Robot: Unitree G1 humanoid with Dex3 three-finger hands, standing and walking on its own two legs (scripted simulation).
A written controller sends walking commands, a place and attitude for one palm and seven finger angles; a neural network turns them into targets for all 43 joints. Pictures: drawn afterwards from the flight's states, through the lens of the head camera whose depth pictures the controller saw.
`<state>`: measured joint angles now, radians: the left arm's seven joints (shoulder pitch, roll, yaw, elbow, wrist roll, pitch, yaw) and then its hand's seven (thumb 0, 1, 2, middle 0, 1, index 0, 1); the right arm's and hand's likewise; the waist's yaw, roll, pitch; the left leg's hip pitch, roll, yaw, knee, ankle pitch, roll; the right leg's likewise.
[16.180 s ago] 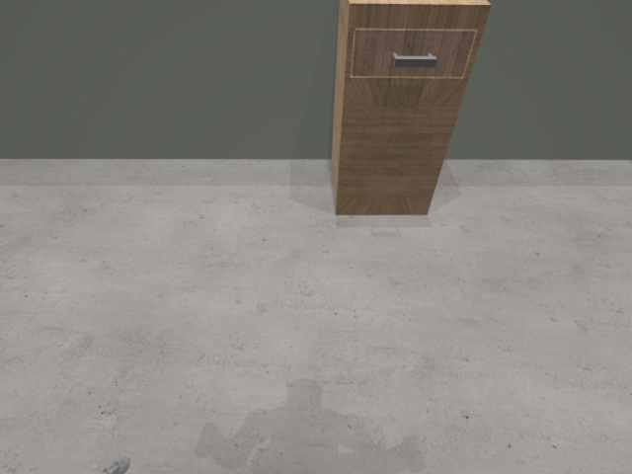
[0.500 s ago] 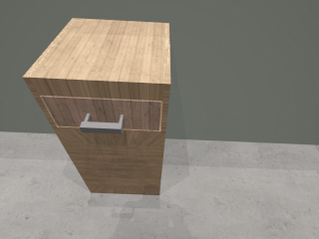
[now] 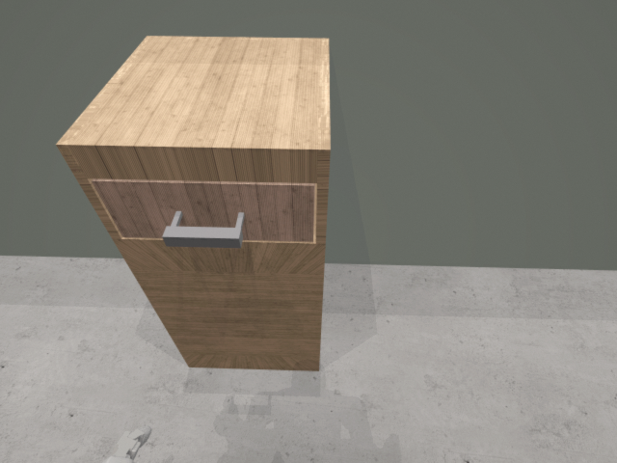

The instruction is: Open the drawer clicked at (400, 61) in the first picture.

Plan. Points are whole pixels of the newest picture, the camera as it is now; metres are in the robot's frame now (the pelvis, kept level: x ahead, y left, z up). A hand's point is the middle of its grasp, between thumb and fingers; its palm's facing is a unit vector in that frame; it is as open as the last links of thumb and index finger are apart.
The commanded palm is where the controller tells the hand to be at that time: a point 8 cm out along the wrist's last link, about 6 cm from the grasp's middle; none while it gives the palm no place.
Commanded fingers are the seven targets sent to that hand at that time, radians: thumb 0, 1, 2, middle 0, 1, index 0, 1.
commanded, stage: raise the hand with hooked fingers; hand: left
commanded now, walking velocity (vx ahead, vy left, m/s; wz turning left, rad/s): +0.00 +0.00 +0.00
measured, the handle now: (206, 227) +0.50 +0.23 -0.02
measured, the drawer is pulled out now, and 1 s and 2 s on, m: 0.00 0.00 0.00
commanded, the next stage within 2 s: move the hooked fingers above the handle in 1.76 s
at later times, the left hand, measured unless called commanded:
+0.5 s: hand (151, 416) +0.18 +0.21 -0.02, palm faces +0.12 -0.07 -0.99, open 9.9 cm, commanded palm +0.17 +0.20 +0.03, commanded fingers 0.00 0.13 0.57 -0.25 -0.80 -0.25 -0.80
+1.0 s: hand (162, 314) +0.29 +0.22 +0.04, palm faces +0.11 -0.12 -0.99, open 12.8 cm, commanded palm +0.26 +0.22 +0.10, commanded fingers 0.00 -0.45 0.32 -0.30 -1.17 -0.30 -1.17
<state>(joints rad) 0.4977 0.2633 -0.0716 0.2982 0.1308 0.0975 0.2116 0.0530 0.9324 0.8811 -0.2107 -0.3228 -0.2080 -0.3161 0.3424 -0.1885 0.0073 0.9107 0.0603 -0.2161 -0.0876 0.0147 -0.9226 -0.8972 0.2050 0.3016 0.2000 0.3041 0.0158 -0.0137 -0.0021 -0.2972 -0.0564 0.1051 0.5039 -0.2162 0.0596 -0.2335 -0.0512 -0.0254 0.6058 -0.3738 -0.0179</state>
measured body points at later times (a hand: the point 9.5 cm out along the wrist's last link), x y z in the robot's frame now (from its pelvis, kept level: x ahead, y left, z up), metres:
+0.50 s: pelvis -0.03 -0.05 -0.04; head -0.01 -0.08 +0.41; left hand +0.17 +0.21 +0.04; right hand +0.23 -0.25 -0.12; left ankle +0.03 +0.08 -0.73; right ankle -0.03 -0.12 -0.73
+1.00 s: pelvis +0.02 -0.02 -0.01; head +0.05 -0.05 +0.44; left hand +0.28 +0.22 +0.09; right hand +0.20 -0.28 -0.12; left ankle +0.03 +0.08 -0.73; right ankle -0.03 -0.12 -0.73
